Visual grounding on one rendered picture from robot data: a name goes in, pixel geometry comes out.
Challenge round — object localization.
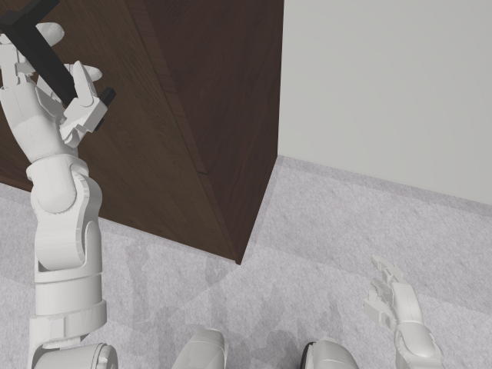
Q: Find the wardrobe door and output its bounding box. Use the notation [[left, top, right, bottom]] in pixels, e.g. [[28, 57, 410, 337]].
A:
[[0, 155, 34, 186], [0, 0, 234, 261]]

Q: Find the handle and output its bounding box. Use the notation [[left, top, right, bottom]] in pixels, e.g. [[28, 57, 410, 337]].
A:
[[0, 0, 117, 131]]

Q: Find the robot left forearm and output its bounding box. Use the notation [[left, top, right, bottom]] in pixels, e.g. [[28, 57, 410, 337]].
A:
[[26, 154, 107, 369]]

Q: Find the left robot hand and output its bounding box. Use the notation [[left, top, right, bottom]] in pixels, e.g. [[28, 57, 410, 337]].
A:
[[0, 22, 108, 164]]

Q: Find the robot right forearm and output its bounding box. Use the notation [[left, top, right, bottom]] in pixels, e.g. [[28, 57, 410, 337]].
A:
[[394, 322, 445, 369]]

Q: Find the robot right shin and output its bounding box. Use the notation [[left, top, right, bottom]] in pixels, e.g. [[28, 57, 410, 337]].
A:
[[316, 337, 337, 343]]

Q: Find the left robot upper arm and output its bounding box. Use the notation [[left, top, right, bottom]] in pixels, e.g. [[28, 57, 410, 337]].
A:
[[34, 343, 118, 369]]

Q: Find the right robot hand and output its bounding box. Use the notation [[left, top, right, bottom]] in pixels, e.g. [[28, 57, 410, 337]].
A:
[[364, 254, 424, 332]]

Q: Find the left robot thigh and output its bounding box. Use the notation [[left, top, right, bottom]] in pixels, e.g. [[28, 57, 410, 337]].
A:
[[172, 330, 229, 369]]

